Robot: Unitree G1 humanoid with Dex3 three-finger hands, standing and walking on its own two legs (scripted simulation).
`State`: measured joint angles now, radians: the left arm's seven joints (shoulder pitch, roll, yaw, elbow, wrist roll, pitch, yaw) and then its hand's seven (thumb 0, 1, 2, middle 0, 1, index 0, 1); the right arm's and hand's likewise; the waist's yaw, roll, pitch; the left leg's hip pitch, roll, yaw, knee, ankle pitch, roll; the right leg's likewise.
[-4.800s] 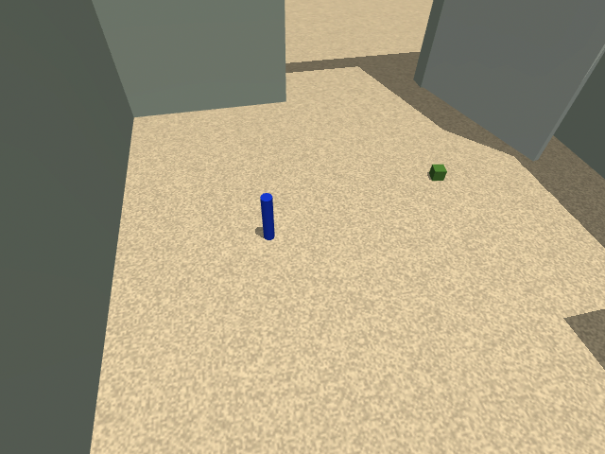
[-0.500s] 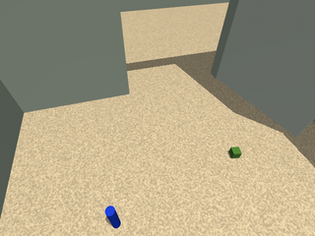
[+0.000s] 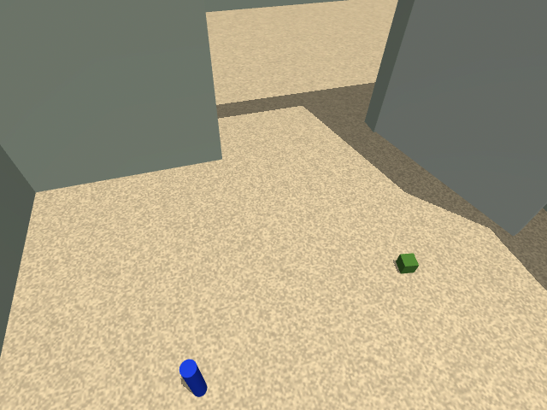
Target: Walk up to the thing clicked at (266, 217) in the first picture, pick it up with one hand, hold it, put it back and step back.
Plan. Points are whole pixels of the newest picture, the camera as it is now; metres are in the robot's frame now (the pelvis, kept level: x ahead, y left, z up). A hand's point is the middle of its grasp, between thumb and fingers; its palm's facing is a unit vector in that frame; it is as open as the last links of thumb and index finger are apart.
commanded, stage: stand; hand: left
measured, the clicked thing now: (194, 379) +0.33 +0.23 -0.66
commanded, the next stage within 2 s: go down in 1.94 s
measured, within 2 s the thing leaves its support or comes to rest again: neither
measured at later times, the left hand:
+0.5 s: hand out of the picture +0.09 +0.25 -0.15, palm faces -0.01 -0.94 -0.35, open 7.4 cm
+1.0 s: hand out of the picture +0.09 +0.25 -0.16, palm faces -0.02 -0.94 -0.35, open 7.4 cm
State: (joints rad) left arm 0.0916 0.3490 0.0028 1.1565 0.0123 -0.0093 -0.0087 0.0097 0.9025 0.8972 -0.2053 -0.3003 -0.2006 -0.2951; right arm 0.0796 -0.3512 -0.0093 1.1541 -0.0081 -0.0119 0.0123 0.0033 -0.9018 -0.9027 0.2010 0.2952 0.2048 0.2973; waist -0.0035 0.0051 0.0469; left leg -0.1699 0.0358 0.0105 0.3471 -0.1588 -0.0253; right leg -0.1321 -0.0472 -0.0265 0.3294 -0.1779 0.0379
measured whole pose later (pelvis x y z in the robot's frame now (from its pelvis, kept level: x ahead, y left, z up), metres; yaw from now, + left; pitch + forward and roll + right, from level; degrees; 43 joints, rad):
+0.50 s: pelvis +0.02 +0.00 +0.00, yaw +0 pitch -1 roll +0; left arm 0.09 0.35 0.00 1.14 0.01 -0.01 0.00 0.01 0.90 0.90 -0.21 -0.30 -0.20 -0.30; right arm 0.07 -0.35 0.00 1.14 -0.01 -0.01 0.01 0.00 -0.90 -0.90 0.20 0.30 0.21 0.30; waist 0.00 0.01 0.04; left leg -0.13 0.04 0.01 0.33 -0.18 -0.03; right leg -0.09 -0.04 -0.03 0.31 -0.20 0.03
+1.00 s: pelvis +0.02 -0.01 +0.00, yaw +0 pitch -2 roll +0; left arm 0.11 0.35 0.00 1.13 0.01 -0.01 0.00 0.01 0.90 0.90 -0.21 -0.30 -0.20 -0.30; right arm 0.09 -0.35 0.00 1.13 -0.01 -0.01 0.01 0.00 -0.90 -0.90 0.20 0.30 0.21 0.30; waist 0.00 0.01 0.05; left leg -0.13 0.04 0.01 0.33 -0.17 -0.03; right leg -0.09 -0.04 -0.03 0.31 -0.19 0.03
